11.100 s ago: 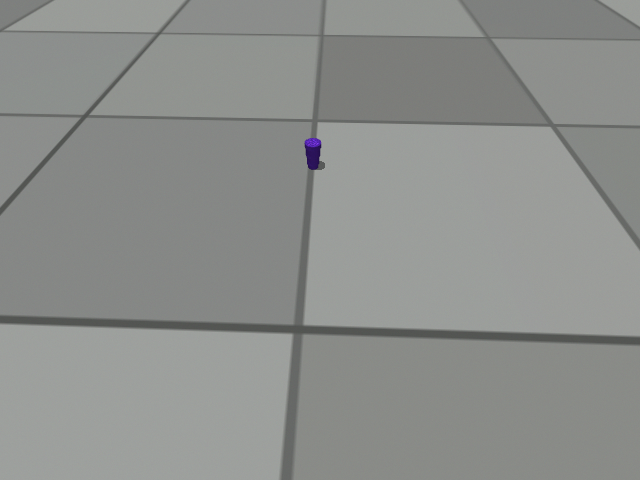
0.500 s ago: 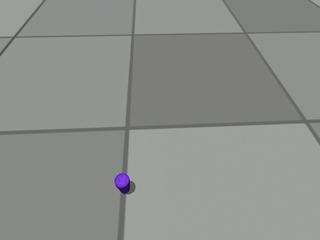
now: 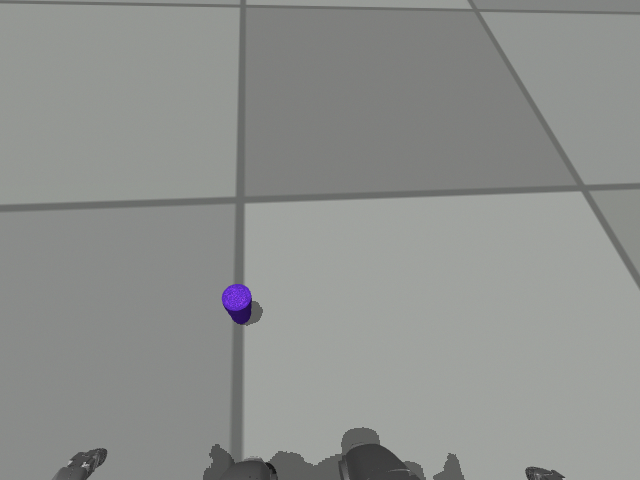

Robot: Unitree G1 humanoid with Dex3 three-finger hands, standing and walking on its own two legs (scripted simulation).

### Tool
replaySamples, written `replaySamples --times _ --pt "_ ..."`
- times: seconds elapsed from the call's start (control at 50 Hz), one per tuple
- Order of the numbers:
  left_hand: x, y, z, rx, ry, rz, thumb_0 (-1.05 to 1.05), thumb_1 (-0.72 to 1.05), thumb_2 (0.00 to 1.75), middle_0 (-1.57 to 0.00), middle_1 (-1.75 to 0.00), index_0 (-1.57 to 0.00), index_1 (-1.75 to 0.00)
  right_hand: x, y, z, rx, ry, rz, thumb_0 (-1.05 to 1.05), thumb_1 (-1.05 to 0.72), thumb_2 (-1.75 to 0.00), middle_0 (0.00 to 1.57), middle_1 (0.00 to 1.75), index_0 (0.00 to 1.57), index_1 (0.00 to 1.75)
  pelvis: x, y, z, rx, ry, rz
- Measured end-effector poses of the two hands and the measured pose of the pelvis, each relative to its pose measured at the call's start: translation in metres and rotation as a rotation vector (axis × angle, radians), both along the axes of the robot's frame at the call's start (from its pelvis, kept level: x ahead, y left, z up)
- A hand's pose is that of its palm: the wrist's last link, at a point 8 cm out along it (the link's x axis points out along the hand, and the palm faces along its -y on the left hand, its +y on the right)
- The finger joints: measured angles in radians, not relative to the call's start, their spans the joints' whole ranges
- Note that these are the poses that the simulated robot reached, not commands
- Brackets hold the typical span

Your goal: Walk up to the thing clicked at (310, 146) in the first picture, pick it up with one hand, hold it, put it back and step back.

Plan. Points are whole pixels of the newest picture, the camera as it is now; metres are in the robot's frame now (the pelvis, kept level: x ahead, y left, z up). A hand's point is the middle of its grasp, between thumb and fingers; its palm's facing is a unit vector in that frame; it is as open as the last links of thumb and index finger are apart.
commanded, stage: walk up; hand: left
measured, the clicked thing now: (239, 306) +0.60 +0.20 -0.69
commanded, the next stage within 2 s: none
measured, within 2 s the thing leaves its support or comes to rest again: neither
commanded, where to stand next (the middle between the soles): +0.28 -0.01 m, yaw +0 degrees
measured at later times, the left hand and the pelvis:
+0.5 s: hand out of the picture -0.01 +0.27 -0.15, palm faces +0.03 -0.91 -0.40, open 7.4 cm; pelvis -0.14 -0.01 -0.01, yaw +2 degrees
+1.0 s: hand out of the picture -0.19 +0.23 -0.14, palm faces +0.00 -0.93 -0.38, open 7.4 cm; pelvis -0.23 -0.03 +0.00, yaw -1 degrees
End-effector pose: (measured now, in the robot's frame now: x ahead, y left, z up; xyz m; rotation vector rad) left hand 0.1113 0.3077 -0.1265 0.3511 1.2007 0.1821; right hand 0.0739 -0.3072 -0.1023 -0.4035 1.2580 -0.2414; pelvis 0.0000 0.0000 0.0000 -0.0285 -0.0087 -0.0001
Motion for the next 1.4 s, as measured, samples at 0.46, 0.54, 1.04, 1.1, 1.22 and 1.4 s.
replaySamples --times 0.46,0.54,1.04,1.1,1.22,1.4 --pt "-0.119 -0.002 0.020 0.058 -0.134 0.007 0.01 0.90 0.90 -0.21 -0.30 -0.20 -0.30 -0.105 -0.019 -0.016 0.001 -0.052 0.064 0.00 -0.90 -0.90 0.20 0.30 0.20 0.29 -0.128 -0.009 -0.013 0.030 -0.011 0.042" --pt "-0.145 0.002 0.009 0.030 -0.124 0.035 0.01 0.91 0.90 -0.21 -0.30 -0.20 -0.30 -0.134 -0.003 -0.007 0.011 -0.039 0.081 0.01 -0.90 -0.90 0.20 0.30 0.20 0.29 -0.155 -0.007 -0.010 0.052 -0.042 0.028" --pt "-0.302 -0.032 0.022 0.015 -0.020 0.050 0.01 0.90 0.90 -0.21 -0.30 -0.20 -0.30 -0.248 -0.037 -0.012 0.063 -0.067 0.008 0.01 -0.90 -0.90 0.20 0.30 0.20 0.29 -0.235 -0.030 -0.001 0.021 -0.039 -0.002" --pt "-0.295 -0.024 0.019 0.013 -0.031 0.045 0.01 0.90 0.90 -0.21 -0.30 -0.20 -0.30 -0.256 -0.025 -0.012 0.074 -0.055 0.003 0.01 -0.90 -0.90 0.20 0.30 0.20 0.29 -0.238 -0.026 -0.001 0.053 -0.053 -0.009" --pt "-0.277 -0.022 0.019 0.010 -0.050 0.021 0.01 0.91 0.90 -0.21 -0.30 -0.20 -0.30 -0.262 -0.017 -0.006 0.096 -0.079 -0.004 0.01 -0.90 -0.90 0.21 0.30 0.20 0.30 -0.240 -0.031 0.002 0.038 -0.041 -0.028" --pt "-0.274 -0.037 0.027 0.013 -0.074 0.033 0.01 0.91 0.90 -0.21 -0.30 -0.20 -0.30 -0.240 -0.033 -0.009 0.085 -0.080 0.004 0.01 -0.90 -0.90 0.21 0.30 0.20 0.30 -0.228 -0.037 0.004 0.024 -0.039 -0.007"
